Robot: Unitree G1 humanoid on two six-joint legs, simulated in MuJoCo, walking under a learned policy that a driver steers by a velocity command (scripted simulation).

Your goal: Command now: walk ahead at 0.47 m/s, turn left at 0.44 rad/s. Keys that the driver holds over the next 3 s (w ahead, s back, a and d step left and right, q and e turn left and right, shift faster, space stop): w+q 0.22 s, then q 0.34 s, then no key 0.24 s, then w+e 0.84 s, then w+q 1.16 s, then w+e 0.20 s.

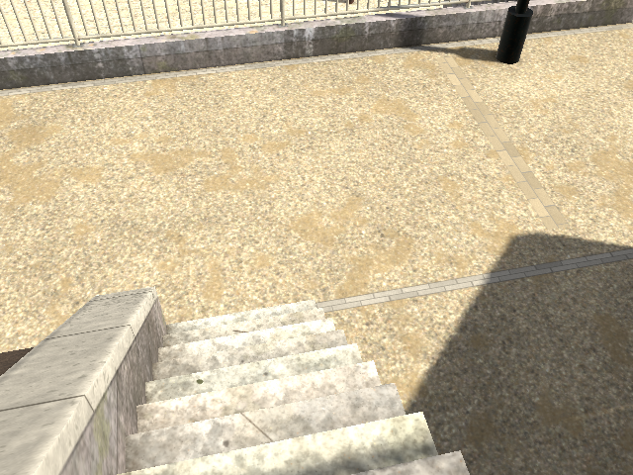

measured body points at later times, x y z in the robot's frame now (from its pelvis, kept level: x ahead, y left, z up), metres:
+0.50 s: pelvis +0.12 +0.01 -0.08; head +0.13 +0.02 +0.37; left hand +0.04 +0.25 -0.21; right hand +0.37 -0.17 -0.16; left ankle +0.10 +0.12 -0.65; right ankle +0.12 -0.11 -0.73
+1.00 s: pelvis +0.19 +0.15 -0.23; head +0.20 +0.15 +0.22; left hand +0.13 +0.39 -0.36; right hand +0.27 -0.09 -0.37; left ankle +0.21 +0.23 -0.94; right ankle +0.32 +0.02 -0.77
